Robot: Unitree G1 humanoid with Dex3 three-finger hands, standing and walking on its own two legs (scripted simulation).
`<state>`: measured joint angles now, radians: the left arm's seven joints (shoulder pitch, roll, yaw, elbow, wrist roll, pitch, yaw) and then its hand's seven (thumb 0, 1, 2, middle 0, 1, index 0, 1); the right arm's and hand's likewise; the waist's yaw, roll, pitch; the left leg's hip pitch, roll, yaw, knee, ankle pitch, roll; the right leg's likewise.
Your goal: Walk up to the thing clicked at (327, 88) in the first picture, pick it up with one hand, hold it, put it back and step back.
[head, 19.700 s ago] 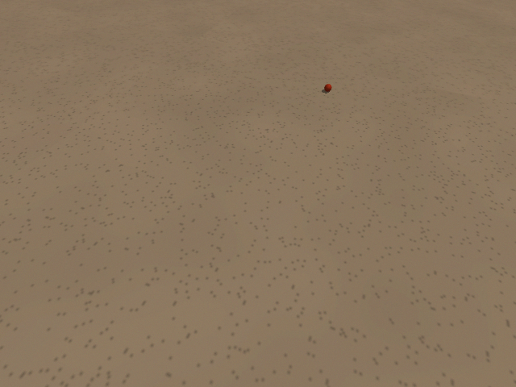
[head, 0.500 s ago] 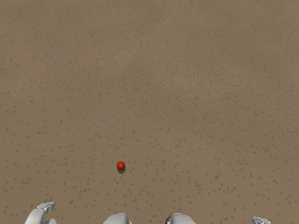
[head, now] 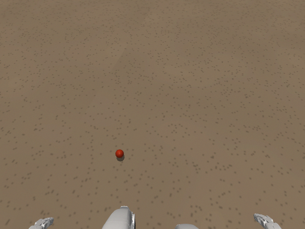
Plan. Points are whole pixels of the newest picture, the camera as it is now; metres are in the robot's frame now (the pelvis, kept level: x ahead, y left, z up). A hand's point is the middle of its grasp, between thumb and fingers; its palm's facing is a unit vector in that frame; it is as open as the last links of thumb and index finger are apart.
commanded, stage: walk up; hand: left
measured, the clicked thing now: (119, 153) +0.59 +0.22 -0.72
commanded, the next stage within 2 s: stand in 1.64 s
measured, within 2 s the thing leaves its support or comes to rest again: neither
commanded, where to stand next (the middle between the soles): +0.23 +0.02 m, yaw +5 degrees
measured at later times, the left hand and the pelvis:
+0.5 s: hand out of the picture -0.06 +0.25 -0.14, palm faces +0.04 -0.93 -0.36, open 7.4 cm; pelvis -0.14 -0.02 +0.01, yaw +2 degrees
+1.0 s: hand out of the picture -0.12 +0.24 -0.13, palm faces +0.08 -0.92 -0.38, open 7.4 cm; pelvis -0.18 -0.04 +0.02, yaw +3 degrees
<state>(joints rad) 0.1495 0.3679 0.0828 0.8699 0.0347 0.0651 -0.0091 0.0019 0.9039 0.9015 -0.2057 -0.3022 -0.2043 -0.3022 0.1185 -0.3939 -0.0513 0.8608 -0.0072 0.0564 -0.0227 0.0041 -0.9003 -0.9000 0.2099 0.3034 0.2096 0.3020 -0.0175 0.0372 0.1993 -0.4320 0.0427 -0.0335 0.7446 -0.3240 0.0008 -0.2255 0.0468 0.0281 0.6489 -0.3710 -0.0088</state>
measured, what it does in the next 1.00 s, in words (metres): walks backwards: left foot, then right foot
